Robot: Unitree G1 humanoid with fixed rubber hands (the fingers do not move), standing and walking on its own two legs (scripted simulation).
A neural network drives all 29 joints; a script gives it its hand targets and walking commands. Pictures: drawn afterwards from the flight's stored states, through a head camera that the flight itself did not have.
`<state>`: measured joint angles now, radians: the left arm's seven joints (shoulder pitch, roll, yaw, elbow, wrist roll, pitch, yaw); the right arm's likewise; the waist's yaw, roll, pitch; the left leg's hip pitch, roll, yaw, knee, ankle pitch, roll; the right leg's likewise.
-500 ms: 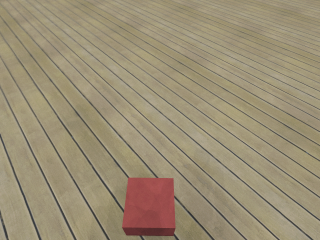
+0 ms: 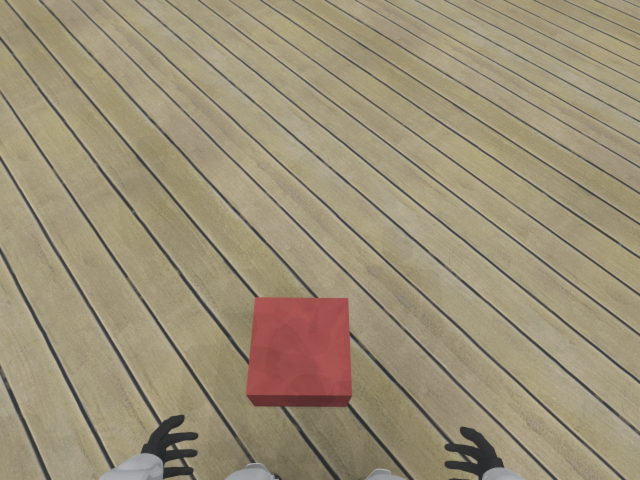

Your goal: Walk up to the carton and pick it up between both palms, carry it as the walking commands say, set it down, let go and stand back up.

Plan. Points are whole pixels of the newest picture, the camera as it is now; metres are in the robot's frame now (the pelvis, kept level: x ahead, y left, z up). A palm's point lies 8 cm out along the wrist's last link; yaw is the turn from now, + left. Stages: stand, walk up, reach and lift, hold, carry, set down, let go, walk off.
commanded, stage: reach and lift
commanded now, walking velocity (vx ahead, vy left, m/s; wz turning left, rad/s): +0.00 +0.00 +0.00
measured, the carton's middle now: (301, 352) +0.45 +0.06 -0.66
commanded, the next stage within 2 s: none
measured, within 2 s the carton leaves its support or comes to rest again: neither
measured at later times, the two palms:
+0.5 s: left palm (159, 405) +0.22 +0.24 -0.15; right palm (465, 417) +0.22 -0.20 -0.15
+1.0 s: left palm (178, 303) +0.39 +0.26 -0.18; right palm (439, 321) +0.38 -0.19 -0.18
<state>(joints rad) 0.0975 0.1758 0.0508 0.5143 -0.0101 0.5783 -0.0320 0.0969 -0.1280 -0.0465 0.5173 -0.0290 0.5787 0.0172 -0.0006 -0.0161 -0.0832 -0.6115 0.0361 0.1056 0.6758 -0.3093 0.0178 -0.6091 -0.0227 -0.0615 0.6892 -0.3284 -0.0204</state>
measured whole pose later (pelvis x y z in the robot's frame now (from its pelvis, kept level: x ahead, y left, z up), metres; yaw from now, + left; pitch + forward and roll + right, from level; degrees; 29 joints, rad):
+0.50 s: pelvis -0.09 +0.01 -0.06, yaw +0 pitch +14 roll -1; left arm -0.43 0.26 0.13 0.62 -0.03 0.52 -0.06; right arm -0.40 -0.19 -0.13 0.58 0.03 0.53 0.00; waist 0.00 -0.01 0.10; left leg -0.95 0.05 0.07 1.06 -0.36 0.03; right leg -0.94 -0.03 -0.07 1.05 -0.37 -0.02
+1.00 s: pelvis -0.08 +0.01 -0.09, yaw +0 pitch +36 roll -1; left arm -0.99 0.41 0.21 0.96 -0.08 0.22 -0.08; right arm -0.91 -0.25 -0.23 0.83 0.11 0.24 -0.06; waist -0.02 -0.01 0.00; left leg -1.40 0.04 0.07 1.08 -0.31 0.05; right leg -1.37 -0.04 -0.07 1.08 -0.33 -0.01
